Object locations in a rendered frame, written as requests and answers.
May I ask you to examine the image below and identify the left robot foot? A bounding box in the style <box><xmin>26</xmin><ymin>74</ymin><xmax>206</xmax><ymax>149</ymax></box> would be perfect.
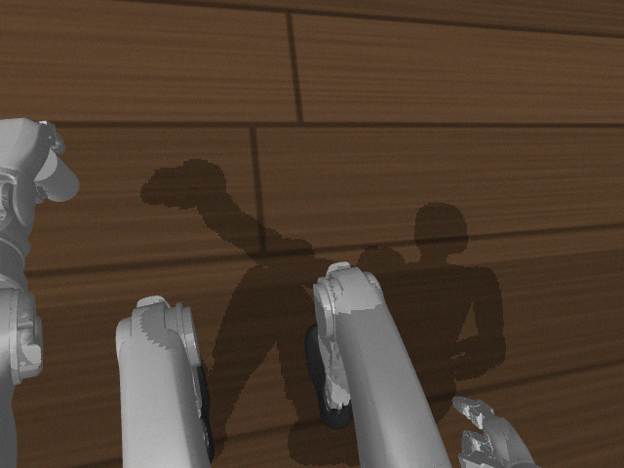
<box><xmin>196</xmin><ymin>365</ymin><xmax>215</xmax><ymax>464</ymax></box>

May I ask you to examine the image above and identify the right robot hand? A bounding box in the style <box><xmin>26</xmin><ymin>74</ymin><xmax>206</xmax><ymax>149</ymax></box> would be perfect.
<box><xmin>452</xmin><ymin>396</ymin><xmax>535</xmax><ymax>468</ymax></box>

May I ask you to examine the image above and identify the can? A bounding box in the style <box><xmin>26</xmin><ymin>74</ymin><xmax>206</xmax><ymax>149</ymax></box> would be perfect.
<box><xmin>34</xmin><ymin>148</ymin><xmax>79</xmax><ymax>202</ymax></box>

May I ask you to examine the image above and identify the left robot hand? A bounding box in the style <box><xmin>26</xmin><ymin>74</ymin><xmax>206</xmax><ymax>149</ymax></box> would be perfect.
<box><xmin>0</xmin><ymin>118</ymin><xmax>65</xmax><ymax>204</ymax></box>

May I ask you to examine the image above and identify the right robot foot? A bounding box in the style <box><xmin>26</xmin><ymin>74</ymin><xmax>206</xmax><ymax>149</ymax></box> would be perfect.
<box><xmin>304</xmin><ymin>324</ymin><xmax>352</xmax><ymax>430</ymax></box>

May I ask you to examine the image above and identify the left robot arm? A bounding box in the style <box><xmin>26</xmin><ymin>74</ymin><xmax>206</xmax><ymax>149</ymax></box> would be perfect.
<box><xmin>0</xmin><ymin>168</ymin><xmax>43</xmax><ymax>468</ymax></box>

